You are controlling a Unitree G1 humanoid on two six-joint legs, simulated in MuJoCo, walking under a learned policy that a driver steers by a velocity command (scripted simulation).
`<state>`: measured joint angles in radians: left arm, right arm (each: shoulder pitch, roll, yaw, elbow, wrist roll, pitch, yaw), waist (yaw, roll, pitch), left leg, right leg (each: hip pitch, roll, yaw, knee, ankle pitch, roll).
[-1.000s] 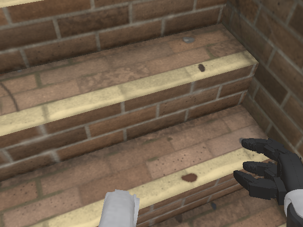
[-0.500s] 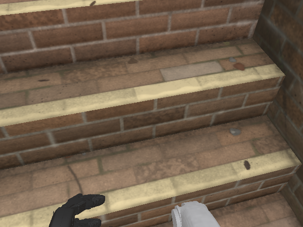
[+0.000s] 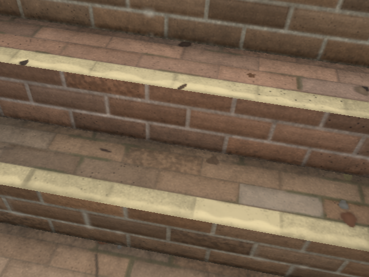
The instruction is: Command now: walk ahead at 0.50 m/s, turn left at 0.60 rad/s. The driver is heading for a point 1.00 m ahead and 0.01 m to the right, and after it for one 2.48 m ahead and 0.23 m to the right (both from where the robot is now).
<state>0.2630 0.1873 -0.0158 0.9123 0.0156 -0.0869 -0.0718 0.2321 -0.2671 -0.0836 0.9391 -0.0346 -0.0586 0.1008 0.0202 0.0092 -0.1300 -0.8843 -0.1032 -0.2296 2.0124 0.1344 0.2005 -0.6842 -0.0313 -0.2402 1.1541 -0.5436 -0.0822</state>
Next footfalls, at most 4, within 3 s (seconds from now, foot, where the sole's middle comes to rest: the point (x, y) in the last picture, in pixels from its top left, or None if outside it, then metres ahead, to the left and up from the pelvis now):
0.52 left None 0.35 0.07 -0.47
0.88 right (260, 195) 0.59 -0.17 -0.27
1.40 left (109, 58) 0.87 0.26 -0.06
1.90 right None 1.08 0.06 0.14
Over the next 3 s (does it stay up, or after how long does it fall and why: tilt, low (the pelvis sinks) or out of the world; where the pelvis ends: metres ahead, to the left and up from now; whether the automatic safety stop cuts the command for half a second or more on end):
stays up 1.09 0.17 0.91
